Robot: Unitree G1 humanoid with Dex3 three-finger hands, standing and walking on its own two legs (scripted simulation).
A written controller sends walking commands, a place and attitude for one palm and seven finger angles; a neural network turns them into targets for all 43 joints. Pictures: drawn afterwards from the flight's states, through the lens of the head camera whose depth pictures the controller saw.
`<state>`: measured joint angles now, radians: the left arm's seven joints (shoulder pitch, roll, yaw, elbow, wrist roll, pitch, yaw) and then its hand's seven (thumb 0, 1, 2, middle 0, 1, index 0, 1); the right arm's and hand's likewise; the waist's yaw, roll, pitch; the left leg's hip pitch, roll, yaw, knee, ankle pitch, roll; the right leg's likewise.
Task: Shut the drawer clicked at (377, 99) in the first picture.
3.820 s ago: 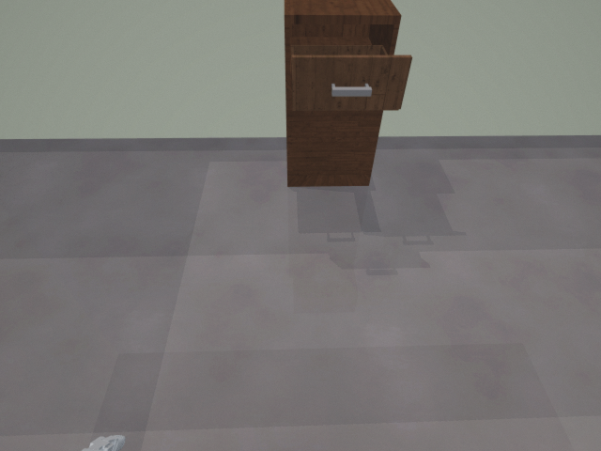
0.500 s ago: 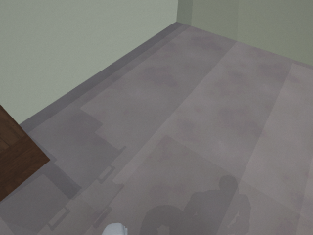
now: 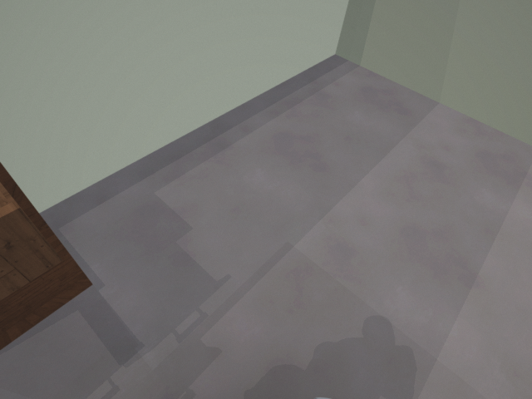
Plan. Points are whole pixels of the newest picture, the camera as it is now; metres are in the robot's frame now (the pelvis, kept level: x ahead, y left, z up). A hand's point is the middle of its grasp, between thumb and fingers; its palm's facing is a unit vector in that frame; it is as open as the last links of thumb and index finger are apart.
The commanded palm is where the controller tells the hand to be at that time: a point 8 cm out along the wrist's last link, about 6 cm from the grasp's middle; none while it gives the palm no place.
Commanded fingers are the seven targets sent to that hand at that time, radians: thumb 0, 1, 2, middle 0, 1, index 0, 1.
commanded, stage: turn to face it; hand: left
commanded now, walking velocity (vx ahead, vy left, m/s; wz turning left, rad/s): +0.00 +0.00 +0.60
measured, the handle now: out of the picture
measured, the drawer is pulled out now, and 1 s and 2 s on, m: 0.30 0.30 0.30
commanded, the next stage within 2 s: take the last steps up to it in 1.44 s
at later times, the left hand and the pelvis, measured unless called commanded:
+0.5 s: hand out of the picture +0.06 +0.16 -0.13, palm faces +0.29 -0.91 -0.30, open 7.4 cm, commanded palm none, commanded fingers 0.00 0.90 0.90 -0.20 -0.30 -0.20 -0.30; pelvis +0.00 -0.06 +0.00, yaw +17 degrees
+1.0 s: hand out of the picture -0.16 +0.14 -0.19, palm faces +0.63 -0.73 -0.27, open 7.4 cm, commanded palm none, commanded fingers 0.00 0.90 0.90 -0.20 -0.30 -0.20 -0.30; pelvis -0.02 -0.04 -0.01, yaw +36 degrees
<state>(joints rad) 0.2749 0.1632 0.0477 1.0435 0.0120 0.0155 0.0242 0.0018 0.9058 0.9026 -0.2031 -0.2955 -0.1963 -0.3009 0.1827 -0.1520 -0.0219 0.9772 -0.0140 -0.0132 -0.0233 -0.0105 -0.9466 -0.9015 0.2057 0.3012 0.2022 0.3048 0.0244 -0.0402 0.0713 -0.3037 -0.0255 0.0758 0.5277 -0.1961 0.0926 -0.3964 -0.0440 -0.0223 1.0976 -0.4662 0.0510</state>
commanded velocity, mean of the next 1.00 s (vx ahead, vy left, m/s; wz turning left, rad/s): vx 0.00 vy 0.00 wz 0.58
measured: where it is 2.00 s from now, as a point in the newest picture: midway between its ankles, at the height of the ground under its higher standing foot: outside the picture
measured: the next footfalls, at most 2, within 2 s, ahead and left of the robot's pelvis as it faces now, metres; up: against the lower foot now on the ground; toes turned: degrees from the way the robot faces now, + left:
right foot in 0.44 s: +0.05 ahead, -0.16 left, +0.00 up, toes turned +15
left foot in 0.94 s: -0.05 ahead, +0.06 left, +0.00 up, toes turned +40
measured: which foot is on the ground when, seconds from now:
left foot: down 0.00-0.44, up 0.46-0.92, down 0.94-1.00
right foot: up 0.00-0.42, down 0.44-0.94, up 0.96-1.00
